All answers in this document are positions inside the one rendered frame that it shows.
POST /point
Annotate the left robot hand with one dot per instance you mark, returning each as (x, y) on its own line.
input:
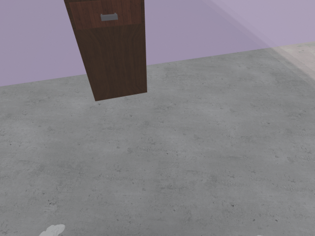
(53, 230)

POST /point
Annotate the handle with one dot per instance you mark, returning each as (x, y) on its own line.
(109, 17)

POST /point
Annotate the drawer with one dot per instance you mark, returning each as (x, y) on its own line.
(87, 14)

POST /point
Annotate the cabinet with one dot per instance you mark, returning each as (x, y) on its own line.
(114, 57)

